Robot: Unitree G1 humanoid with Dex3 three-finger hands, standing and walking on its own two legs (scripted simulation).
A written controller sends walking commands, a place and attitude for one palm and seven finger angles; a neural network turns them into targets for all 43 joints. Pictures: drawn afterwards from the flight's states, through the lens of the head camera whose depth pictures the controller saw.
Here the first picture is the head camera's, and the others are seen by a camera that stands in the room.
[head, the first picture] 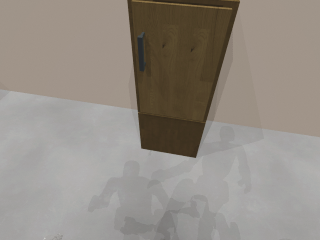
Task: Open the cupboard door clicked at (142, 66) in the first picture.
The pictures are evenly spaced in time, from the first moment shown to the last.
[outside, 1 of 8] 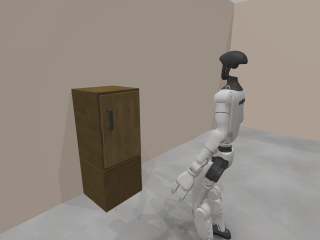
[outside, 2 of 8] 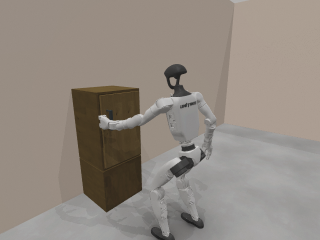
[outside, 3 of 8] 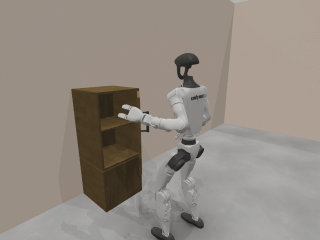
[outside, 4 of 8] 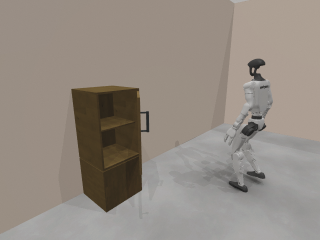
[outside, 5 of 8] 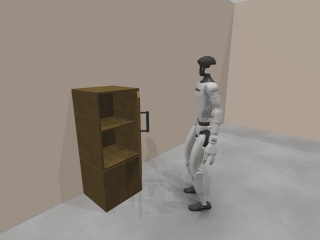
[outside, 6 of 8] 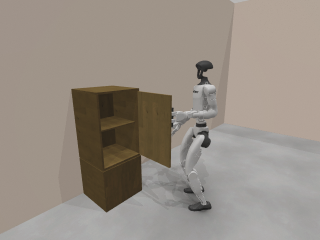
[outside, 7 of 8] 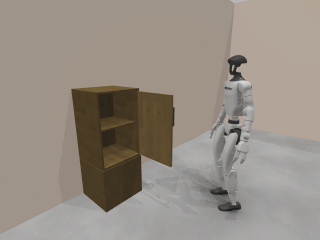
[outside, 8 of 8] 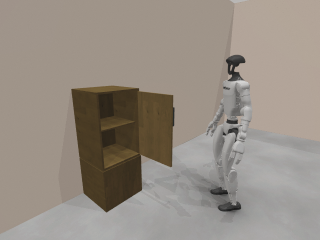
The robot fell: no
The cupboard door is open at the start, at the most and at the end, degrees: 0 92 90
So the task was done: yes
